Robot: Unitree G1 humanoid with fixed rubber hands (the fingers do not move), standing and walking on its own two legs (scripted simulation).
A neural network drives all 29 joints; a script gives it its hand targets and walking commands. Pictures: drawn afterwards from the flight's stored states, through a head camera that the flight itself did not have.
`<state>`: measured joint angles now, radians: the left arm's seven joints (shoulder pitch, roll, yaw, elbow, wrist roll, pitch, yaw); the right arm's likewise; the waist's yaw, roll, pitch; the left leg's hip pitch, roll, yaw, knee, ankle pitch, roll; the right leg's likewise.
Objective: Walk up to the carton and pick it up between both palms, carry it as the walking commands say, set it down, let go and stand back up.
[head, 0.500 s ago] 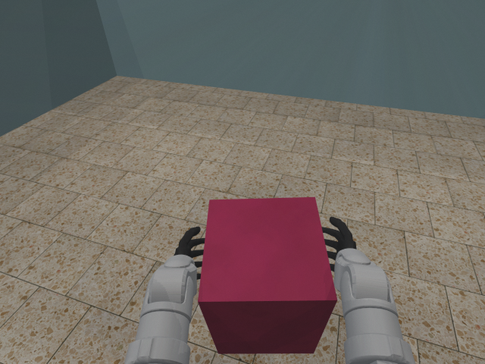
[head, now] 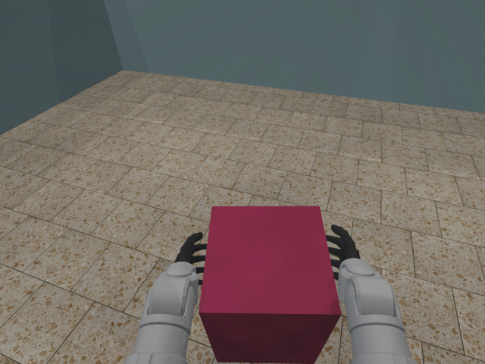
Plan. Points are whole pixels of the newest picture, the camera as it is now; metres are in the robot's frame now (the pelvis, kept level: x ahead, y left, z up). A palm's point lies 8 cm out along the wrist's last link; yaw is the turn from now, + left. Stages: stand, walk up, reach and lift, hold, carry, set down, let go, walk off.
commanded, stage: hold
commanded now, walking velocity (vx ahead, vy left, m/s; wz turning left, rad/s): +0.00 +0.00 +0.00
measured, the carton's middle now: (265, 288) +0.28 -0.01 -0.02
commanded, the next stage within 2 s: carry in 0.56 s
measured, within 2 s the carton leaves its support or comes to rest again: neither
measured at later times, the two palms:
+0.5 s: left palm (178, 274) +0.27 +0.14 +0.04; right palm (343, 267) +0.29 -0.13 +0.05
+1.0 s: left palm (134, 291) +0.23 +0.20 +0.05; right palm (308, 277) +0.26 -0.07 +0.05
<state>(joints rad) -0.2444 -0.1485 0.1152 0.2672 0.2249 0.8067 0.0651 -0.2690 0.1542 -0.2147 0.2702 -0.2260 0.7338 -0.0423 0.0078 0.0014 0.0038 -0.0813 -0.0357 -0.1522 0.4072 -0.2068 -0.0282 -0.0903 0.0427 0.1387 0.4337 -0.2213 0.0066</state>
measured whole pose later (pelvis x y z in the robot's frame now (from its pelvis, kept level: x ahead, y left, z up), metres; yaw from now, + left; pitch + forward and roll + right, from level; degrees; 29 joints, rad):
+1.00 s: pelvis -0.03 +0.05 -0.03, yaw +7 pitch +4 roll +0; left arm -0.16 -0.14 0.01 -0.28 0.07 1.11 0.16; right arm -0.14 0.13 -0.10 -0.32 -0.04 1.05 -0.16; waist -0.02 0.00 -0.04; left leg -0.55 -0.06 0.02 0.81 -0.43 0.00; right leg -0.44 -0.12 0.01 0.70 -0.32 0.09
